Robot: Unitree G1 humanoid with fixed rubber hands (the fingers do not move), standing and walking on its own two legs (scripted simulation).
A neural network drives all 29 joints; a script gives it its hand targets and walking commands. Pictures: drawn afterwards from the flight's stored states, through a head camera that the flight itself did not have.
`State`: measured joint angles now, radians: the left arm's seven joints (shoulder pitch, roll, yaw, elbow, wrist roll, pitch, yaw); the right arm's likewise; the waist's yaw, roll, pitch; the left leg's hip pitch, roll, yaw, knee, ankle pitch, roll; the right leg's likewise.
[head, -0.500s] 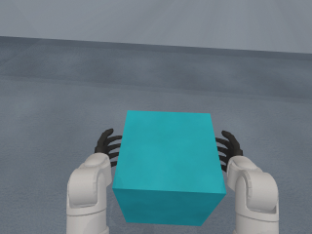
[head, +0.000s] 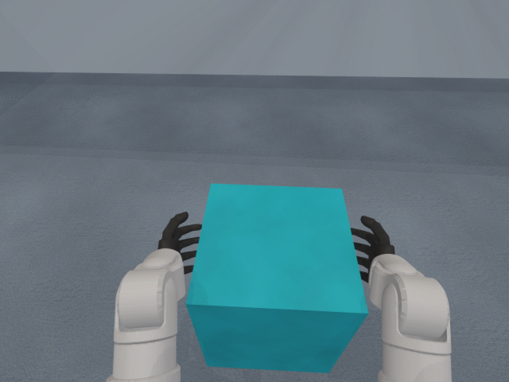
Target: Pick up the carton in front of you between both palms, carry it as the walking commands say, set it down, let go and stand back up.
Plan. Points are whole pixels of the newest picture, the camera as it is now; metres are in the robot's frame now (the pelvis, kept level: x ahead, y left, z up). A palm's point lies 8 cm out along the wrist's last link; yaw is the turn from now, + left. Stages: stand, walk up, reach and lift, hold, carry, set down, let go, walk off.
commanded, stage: carry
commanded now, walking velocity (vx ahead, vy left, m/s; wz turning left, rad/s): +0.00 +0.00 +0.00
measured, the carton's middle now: (271, 281) +0.28 +0.00 +0.01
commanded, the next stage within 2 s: none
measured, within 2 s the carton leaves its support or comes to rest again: neither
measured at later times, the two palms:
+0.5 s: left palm (158, 255) +0.28 +0.17 +0.09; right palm (358, 249) +0.29 -0.13 +0.09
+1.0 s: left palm (151, 301) +0.22 +0.17 +0.06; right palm (363, 296) +0.23 -0.13 +0.06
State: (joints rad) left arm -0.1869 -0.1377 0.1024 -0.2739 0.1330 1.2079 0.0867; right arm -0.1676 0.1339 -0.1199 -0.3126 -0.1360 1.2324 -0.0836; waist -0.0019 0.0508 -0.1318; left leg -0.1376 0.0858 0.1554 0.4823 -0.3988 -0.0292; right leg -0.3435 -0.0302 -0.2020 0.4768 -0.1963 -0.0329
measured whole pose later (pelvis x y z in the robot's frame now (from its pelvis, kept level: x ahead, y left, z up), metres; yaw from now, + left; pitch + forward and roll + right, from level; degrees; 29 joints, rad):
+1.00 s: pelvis -0.03 +0.01 +0.00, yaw +2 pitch +2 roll +0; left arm -0.12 -0.13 0.09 -0.13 0.18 1.05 0.06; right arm -0.12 0.13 -0.09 -0.13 -0.18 1.06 -0.05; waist 0.00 0.00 -0.13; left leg -0.17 0.05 0.19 0.53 -0.39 0.01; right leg -0.37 -0.08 -0.17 0.53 -0.18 -0.01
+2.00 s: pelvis -0.06 +0.03 -0.01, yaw +2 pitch +1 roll +0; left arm -0.20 -0.14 0.16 0.15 0.24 0.74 0.04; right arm -0.19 0.14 -0.15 0.15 -0.23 0.74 -0.03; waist 0.00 0.00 -0.08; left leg -0.22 0.04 0.19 0.57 -0.38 0.04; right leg -0.40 -0.10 -0.16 0.51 -0.13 0.01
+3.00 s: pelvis -0.10 -0.03 -0.12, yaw +18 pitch +36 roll +1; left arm -0.82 -0.06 0.39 0.64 0.24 0.24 0.00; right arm -0.68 0.17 -0.49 0.41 -0.27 0.28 -0.06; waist -0.07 0.06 -0.10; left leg -1.37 -0.09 -0.11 1.20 -0.44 -0.04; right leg -1.44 0.05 0.10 1.14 -0.32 0.04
